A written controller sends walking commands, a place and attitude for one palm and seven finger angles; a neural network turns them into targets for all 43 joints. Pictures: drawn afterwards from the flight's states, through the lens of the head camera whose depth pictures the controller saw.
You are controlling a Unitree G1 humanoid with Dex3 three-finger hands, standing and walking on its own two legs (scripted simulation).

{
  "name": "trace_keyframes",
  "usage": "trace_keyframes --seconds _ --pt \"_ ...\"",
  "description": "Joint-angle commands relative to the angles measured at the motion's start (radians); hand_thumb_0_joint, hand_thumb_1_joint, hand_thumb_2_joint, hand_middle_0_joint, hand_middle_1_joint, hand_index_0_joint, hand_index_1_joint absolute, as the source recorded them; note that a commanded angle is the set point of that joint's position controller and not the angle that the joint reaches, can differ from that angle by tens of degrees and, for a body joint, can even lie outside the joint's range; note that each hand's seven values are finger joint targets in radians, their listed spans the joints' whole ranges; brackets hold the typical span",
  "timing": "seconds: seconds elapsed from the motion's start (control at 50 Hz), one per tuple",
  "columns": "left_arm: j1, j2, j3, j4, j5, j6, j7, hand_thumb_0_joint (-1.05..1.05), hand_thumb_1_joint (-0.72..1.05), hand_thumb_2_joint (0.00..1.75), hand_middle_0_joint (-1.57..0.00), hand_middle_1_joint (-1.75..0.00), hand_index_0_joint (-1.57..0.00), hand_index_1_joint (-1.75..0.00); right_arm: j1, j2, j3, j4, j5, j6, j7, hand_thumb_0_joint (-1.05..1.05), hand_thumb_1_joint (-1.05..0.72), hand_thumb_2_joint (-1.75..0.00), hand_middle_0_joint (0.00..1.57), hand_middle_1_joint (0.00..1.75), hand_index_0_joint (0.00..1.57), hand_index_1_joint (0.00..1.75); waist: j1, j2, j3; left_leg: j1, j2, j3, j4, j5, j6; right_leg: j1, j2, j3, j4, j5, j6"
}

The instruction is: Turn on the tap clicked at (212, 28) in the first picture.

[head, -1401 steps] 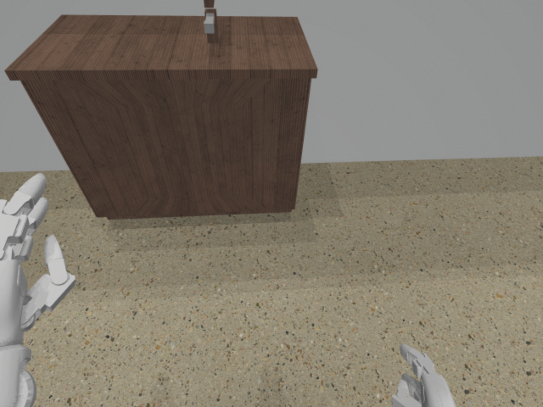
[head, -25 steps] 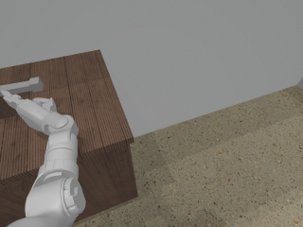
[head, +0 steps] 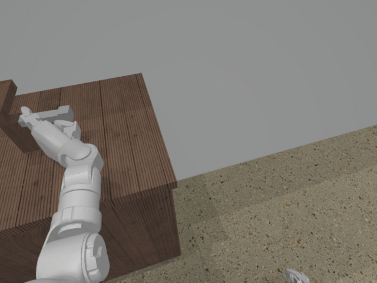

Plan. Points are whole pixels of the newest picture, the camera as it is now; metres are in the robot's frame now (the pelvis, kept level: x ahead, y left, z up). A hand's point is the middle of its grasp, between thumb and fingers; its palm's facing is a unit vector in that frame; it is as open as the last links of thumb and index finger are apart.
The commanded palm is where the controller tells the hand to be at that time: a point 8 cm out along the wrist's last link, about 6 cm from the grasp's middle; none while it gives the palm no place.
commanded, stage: lift the hand up off the lever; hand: left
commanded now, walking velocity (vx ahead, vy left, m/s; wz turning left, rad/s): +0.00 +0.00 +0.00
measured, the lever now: (65, 114) +0.46 +0.32 +0.11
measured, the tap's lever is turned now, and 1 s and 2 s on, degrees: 86 86 86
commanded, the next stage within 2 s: draw the hand back beside the body in 1.44 s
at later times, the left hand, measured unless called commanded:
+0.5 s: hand (69, 124) +0.39 +0.27 +0.15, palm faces +0.84 -0.54 -0.04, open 7.8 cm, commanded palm +0.34 +0.28 +0.15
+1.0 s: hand (64, 119) +0.38 +0.27 +0.17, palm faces +0.84 -0.54 -0.03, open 7.8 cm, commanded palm +0.33 +0.28 +0.17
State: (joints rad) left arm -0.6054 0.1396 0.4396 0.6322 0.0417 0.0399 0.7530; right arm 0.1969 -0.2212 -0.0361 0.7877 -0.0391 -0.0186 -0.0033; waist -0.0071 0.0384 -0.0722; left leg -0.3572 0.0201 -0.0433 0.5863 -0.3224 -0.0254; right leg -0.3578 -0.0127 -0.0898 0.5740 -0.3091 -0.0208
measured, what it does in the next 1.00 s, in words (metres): stands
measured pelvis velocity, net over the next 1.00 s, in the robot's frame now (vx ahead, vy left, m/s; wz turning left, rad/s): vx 0.00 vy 0.00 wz -0.01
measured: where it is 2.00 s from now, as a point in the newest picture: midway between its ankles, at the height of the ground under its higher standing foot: outside the picture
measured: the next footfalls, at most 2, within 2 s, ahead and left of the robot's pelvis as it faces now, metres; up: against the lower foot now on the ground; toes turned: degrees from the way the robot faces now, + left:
none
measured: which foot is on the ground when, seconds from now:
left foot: down 0.00-1.00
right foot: down 0.00-1.00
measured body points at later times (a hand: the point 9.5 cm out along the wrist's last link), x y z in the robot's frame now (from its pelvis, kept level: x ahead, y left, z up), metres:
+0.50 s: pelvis +0.01 +0.00 +0.01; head +0.01 -0.02 +0.46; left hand +0.34 +0.29 +0.15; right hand +0.17 -0.23 -0.11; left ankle -0.02 +0.14 -0.73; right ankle -0.01 -0.10 -0.73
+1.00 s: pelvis +0.00 +0.00 +0.01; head -0.01 -0.02 +0.46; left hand +0.33 +0.29 +0.17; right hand +0.16 -0.23 -0.10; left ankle -0.02 +0.14 -0.73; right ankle -0.01 -0.10 -0.73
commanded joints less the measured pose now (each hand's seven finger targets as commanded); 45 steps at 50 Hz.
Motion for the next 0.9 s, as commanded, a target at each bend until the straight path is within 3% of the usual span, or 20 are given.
trace_keyframes --seconds 0.0,0.04,0.06,0.14,0.16,0.2,0.26,0.28,0.32,0.34,0.36,0.42,0.56,0.6,0.62,0.64,0.7,0.82,0.88 --pt "-0.468 0.196 -0.067 -0.280 0.050 -0.062 0.014 0.00 0.90 0.90 -0.15 -0.15 -0.15 -0.15 -0.064 -0.119 -0.037 -0.115 -0.003 -0.042 -0.009 0.00 -0.90 -0.90 0.20 0.30 0.20 0.30 -0.013 -0.003 -0.283 0.093 -0.024 0.041 -0.053 0.316 0.034 0.166 0.001 0.014 -0.056 0.318 -0.001" --pt "-0.451 0.198 -0.066 -0.290 0.052 -0.044 0.011 0.00 0.90 0.90 -0.15 -0.15 -0.15 -0.15 -0.067 -0.119 -0.039 -0.117 -0.002 -0.040 -0.009 0.00 -0.90 -0.90 0.20 0.30 0.20 0.30 -0.005 0.003 -0.312 0.108 -0.025 0.045 -0.052 0.345 0.032 0.188 -0.002 0.015 -0.055 0.349 -0.003" --pt "-0.404 0.205 -0.046 -0.285 0.044 -0.027 0.007 0.00 0.90 0.90 -0.15 -0.15 -0.15 -0.15 -0.068 -0.121 -0.042 -0.118 -0.002 -0.036 -0.011 0.00 -0.90 -0.90 0.20 0.30 0.20 0.30 0.010 0.015 -0.324 0.109 -0.027 0.047 -0.057 0.354 0.028 0.207 0.001 0.015 -0.055 0.356 -0.004" --pt "-0.388 0.220 -0.038 -0.370 0.032 0.000 0.000 0.00 0.90 0.90 -0.15 -0.15 -0.15 -0.15 -0.077 -0.116 -0.041 -0.133 0.006 -0.029 -0.019 0.00 -0.90 -0.90 0.20 0.30 0.20 0.30 0.017 -0.044 -0.354 0.129 -0.022 0.058 -0.057 0.431 0.032 0.271 -0.007 0.017 -0.055 0.462 0.001" --pt "-0.377 0.207 -0.045 -0.395 0.027 0.005 -0.005 0.00 0.90 0.90 -0.15 -0.15 -0.15 -0.15 -0.084 -0.115 -0.042 -0.134 0.007 -0.029 -0.020 0.00 -0.90 -0.90 0.20 0.30 0.20 0.30 0.023 -0.012 -0.348 0.141 -0.021 0.054 -0.063 0.444 0.028 0.272 -0.005 0.015 -0.056 0.459 -0.001" --pt "-0.350 0.188 -0.053 -0.398 0.021 0.014 -0.006 0.00 0.90 0.90 -0.15 -0.15 -0.15 -0.15 -0.088 -0.111 -0.039 -0.133 0.010 -0.034 -0.017 0.00 -0.90 -0.90 0.20 0.30 0.20 0.30 0.023 -0.036 -0.317 0.151 -0.016 0.053 -0.067 0.457 0.028 0.261 -0.004 0.009 -0.061 0.461 0.000" --pt "-0.301 0.167 -0.066 -0.447 0.017 0.036 -0.013 0.00 0.90 0.90 -0.15 -0.15 -0.15 -0.15 -0.106 -0.110 -0.043 -0.137 0.013 -0.036 -0.016 0.00 -0.90 -0.90 0.20 0.30 0.20 0.30 0.033 -0.006 -0.311 0.173 -0.013 0.051 -0.075 0.495 0.020 0.271 -0.003 0.005 -0.065 0.466 -0.004" --pt "-0.296 0.132 -0.096 -0.441 0.013 0.049 -0.017 0.00 0.90 0.90 -0.15 -0.15 -0.15 -0.15 -0.112 -0.106 -0.038 -0.137 0.017 -0.037 -0.015 0.00 -0.90 -0.90 0.20 0.30 0.20 0.30 0.028 -0.015 -0.285 0.172 -0.013 0.053 -0.082 0.485 0.020 0.261 -0.005 0.004 -0.070 0.458 -0.003" --pt "-0.276 0.148 -0.080 -0.434 0.005 0.073 -0.023 0.00 0.90 0.90 -0.15 -0.15 -0.15 -0.15 -0.118 -0.111 -0.037 -0.137 0.021 -0.037 -0.017 0.00 -0.90 -0.90 0.20 0.30 0.20 0.30 0.032 -0.074 -0.264 0.161 -0.013 0.050 -0.094 0.472 0.022 0.278 -0.006 0.004 -0.082 0.464 -0.001" --pt "-0.260 0.142 -0.083 -0.441 0.000 0.086 -0.027 0.00 0.90 0.90 -0.15 -0.15 -0.15 -0.15 -0.131 -0.111 -0.036 -0.141 0.025 -0.034 -0.019 0.00 -0.90 -0.90 0.20 0.30 0.20 0.30 0.036 -0.052 -0.259 0.162 -0.014 0.054 -0.099 0.467 0.022 0.280 -0.008 0.005 -0.087 0.458 -0.002" --pt "-0.281 0.137 -0.088 -0.447 -0.004 0.096 -0.029 0.00 0.90 0.90 -0.15 -0.15 -0.15 -0.15 -0.142 -0.111 -0.033 -0.136 0.026 -0.033 -0.023 0.00 -0.90 -0.90 0.20 0.30 0.20 0.30 0.034 -0.031 -0.240 0.170 -0.016 0.053 -0.108 0.448 0.020 0.270 -0.008 0.004 -0.095 0.433 -0.002" --pt "-0.281 0.157 -0.072 -0.471 -0.009 0.108 -0.023 0.00 0.90 0.90 -0.15 -0.15 -0.15 -0.15 -0.153 -0.105 -0.029 -0.141 0.027 -0.041 -0.025 0.00 -0.90 -0.90 0.20 0.30 0.20 0.30 0.044 -0.060 -0.244 0.169 -0.019 0.055 -0.118 0.430 0.025 0.288 -0.011 0.009 -0.107 0.431 0.001" --pt "-0.374 0.180 -0.084 -0.503 0.014 0.107 -0.018 0.00 0.90 0.90 -0.15 -0.15 -0.15 -0.15 -0.180 -0.101 -0.022 -0.128 0.021 -0.050 -0.031 0.00 -0.90 -0.90 0.20 0.30 0.20 0.30 0.035 -0.007 -0.252 0.188 -0.020 0.050 -0.128 0.388 0.021 0.267 -0.012 0.015 -0.119 0.366 -0.003" --pt "-0.367 0.177 -0.087 -0.498 0.012 0.109 -0.021 0.00 0.90 0.90 -0.15 -0.15 -0.15 -0.15 -0.177 -0.099 -0.022 -0.129 0.022 -0.052 -0.032 0.00 -0.90 -0.90 0.20 0.30 0.20 0.30 0.034 -0.016 -0.275 0.194 -0.020 0.051 -0.126 0.400 0.022 0.281 -0.014 0.017 -0.115 0.387 -0.002" --pt "-0.370 0.149 -0.110 -0.500 0.009 0.114 -0.024 0.00 0.90 0.90 -0.15 -0.15 -0.15 -0.15 -0.182 -0.098 -0.020 -0.129 0.021 -0.056 -0.032 0.00 -0.90 -0.90 0.20 0.30 0.20 0.30 0.029 -0.008 -0.276 0.201 -0.023 0.056 -0.122 0.401 0.023 0.276 -0.014 0.019 -0.117 0.395 0.000" --pt "-0.348 0.166 -0.089 -0.472 0.005 0.122 -0.025 0.00 0.90 0.90 -0.15 -0.15 -0.15 -0.15 -0.176 -0.101 -0.022 -0.127 0.023 -0.055 -0.034 0.00 -0.90 -0.90 0.20 0.30 0.20 0.30 0.033 -0.031 -0.274 0.192 -0.023 0.054 -0.124 0.395 0.023 0.281 -0.013 0.017 -0.119 0.391 0.001" --pt "-0.365 0.136 -0.116 -0.444 -0.005 0.140 -0.036 0.00 0.90 0.90 -0.15 -0.15 -0.15 -0.15 -0.184 -0.103 -0.015 -0.126 0.029 -0.055 -0.036 0.00 -0.90 -0.90 0.20 0.30 0.20 0.30 0.028 -0.032 -0.236 0.184 -0.023 0.050 -0.142 0.367 0.022 0.267 -0.013 0.015 -0.132 0.354 0.000" --pt "-0.344 0.160 -0.087 -0.451 -0.014 0.153 -0.027 0.00 0.90 0.90 -0.15 -0.15 -0.15 -0.15 -0.195 -0.102 -0.016 -0.132 0.034 -0.060 -0.034 0.00 -0.90 -0.90 0.20 0.30 0.20 0.30 0.045 -0.057 -0.236 0.182 -0.023 0.051 -0.153 0.361 0.023 0.281 -0.012 0.015 -0.143 0.341 0.002" --pt "-0.396 0.186 -0.077 -0.478 -0.004 0.150 -0.018 0.00 0.90 0.90 -0.15 -0.15 -0.15 -0.15 -0.199 -0.101 -0.015 -0.132 0.031 -0.062 -0.033 0.00 -0.90 -0.90 0.20 0.30 0.20 0.30 0.047 -0.032 -0.240 0.187 -0.022 0.052 -0.163 0.351 0.022 0.281 -0.015 0.020 -0.147 0.320 0.001"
